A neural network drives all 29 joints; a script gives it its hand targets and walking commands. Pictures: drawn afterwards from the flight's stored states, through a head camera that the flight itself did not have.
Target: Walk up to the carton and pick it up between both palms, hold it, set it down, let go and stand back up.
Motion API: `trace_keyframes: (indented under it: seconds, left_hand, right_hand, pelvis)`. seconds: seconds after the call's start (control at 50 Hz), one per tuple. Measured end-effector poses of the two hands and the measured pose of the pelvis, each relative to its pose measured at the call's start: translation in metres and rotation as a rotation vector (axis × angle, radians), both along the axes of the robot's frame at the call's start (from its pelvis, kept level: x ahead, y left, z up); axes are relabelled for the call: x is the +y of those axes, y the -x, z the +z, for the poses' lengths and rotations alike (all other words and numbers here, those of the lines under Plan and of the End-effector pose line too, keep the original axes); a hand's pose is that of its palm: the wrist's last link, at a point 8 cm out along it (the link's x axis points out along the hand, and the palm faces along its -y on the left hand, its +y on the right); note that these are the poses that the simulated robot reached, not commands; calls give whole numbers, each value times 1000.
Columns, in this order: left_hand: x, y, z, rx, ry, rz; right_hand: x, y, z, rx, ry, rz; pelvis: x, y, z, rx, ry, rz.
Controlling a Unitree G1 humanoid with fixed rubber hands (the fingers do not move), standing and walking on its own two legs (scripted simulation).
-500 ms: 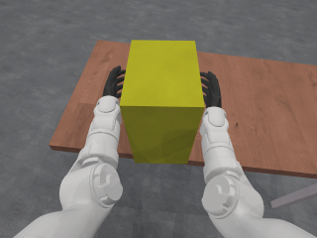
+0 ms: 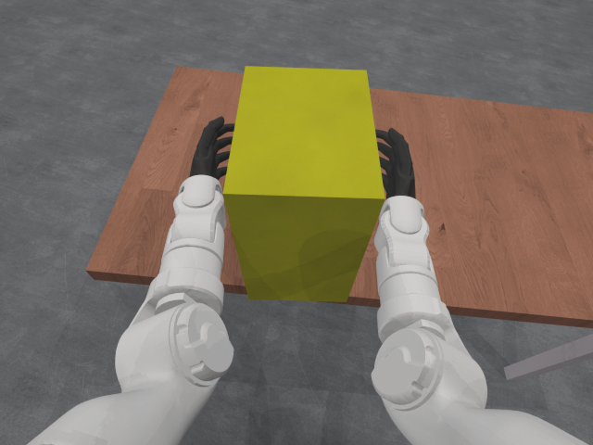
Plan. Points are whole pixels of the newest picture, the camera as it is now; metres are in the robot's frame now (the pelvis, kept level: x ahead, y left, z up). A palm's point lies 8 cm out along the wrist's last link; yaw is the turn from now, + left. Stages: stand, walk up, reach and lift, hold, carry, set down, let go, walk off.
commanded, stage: set down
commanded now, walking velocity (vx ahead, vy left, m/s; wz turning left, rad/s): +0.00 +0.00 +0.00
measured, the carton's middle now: (301, 196) +0.45 -0.02 +0.02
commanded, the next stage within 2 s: none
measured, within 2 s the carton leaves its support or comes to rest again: rests again in 1.04 s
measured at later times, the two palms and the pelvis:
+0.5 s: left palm (212, 175) +0.45 +0.11 +0.08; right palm (401, 195) +0.41 -0.15 +0.08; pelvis +0.00 -0.01 +0.00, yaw -1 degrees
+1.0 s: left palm (212, 178) +0.45 +0.11 +0.07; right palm (398, 196) +0.41 -0.15 +0.07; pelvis +0.00 +0.00 +0.00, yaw -3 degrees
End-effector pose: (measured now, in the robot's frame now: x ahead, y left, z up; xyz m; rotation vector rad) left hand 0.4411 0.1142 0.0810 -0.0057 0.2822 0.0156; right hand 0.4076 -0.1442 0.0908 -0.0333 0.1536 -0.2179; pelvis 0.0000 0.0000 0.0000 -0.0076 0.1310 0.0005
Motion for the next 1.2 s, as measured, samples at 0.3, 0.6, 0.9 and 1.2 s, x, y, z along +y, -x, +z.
trace_keyframes:
  seconds: [0.3, 0.6, 0.9, 1.2]
  left_hand:
    - [-7, -3, -2, -19, -11, -1]
    - [-7, -4, -4, -30, -13, -8]
    - [-7, -6, -7, -34, -17, -10]
    - [6, -26, -21, -1, -84, -19]
  right_hand:
    - [-7, 1, -7, -1, 5, -6]
    - [-7, 2, -9, -2, 7, -15]
    - [-7, 1, -8, 10, 32, 1]
    - [-1, -17, -39, 105, -39, 39]
  pelvis:
    - [-4, -1, 0, 4, -1, -11]
    - [-4, 0, -1, 14, -3, -17]
    - [-1, 3, -1, 21, -3, -36]
    - [2, 8, -10, 202, 12, -51]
